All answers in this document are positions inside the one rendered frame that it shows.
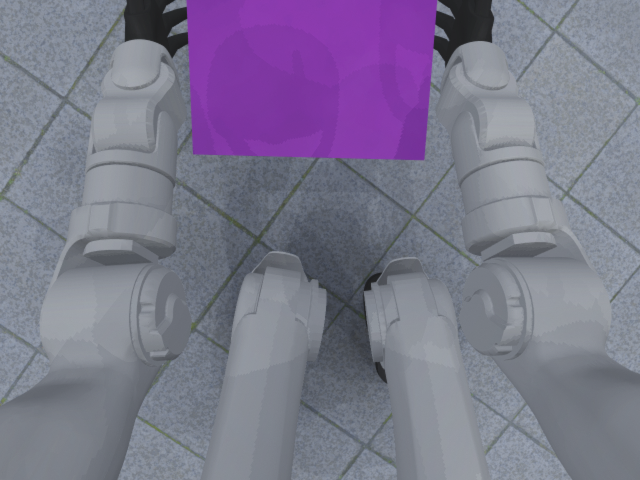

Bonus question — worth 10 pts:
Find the carton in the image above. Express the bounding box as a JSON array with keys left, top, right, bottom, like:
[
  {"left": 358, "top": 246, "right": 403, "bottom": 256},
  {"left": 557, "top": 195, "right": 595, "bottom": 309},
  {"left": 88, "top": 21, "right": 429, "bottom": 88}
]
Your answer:
[{"left": 186, "top": 0, "right": 437, "bottom": 160}]

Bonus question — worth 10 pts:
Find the left robot upper arm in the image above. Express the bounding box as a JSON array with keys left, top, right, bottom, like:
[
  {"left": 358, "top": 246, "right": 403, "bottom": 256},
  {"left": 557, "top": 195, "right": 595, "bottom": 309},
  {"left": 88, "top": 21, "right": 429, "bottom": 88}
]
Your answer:
[{"left": 0, "top": 263, "right": 192, "bottom": 480}]

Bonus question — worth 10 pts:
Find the right robot forearm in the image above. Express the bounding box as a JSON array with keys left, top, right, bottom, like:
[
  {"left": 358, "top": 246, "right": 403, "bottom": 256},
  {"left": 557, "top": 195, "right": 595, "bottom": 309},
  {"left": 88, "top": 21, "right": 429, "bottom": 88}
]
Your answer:
[{"left": 436, "top": 41, "right": 611, "bottom": 309}]

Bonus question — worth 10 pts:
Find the robot left hand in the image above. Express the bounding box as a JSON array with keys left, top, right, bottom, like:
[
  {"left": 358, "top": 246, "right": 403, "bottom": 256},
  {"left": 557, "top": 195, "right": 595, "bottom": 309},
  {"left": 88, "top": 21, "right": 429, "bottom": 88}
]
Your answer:
[{"left": 124, "top": 0, "right": 188, "bottom": 58}]

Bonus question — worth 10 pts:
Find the robot right hand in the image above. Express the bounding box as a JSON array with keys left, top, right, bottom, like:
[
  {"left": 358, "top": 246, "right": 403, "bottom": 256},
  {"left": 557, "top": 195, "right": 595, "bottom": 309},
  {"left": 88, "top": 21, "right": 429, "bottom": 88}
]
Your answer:
[{"left": 433, "top": 0, "right": 494, "bottom": 68}]

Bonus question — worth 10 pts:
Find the right robot upper arm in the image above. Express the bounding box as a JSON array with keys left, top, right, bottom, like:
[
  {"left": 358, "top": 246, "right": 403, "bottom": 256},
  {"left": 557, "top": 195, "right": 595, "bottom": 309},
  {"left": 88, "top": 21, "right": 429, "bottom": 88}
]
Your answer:
[{"left": 459, "top": 257, "right": 640, "bottom": 480}]

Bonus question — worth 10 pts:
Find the robot right foot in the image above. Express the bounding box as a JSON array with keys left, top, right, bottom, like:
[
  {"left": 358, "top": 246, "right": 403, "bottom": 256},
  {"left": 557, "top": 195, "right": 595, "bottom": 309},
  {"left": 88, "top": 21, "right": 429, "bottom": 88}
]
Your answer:
[{"left": 363, "top": 273, "right": 387, "bottom": 383}]

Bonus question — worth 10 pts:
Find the left robot forearm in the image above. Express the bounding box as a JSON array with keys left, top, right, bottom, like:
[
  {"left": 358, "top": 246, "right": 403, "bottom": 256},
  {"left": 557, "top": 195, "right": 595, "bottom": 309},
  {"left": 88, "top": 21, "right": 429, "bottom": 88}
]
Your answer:
[{"left": 40, "top": 39, "right": 187, "bottom": 355}]

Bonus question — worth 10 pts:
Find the left robot shin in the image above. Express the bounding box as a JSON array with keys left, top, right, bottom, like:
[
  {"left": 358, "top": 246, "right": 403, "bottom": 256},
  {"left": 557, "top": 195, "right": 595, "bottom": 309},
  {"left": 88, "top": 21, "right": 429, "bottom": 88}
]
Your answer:
[{"left": 231, "top": 251, "right": 308, "bottom": 340}]

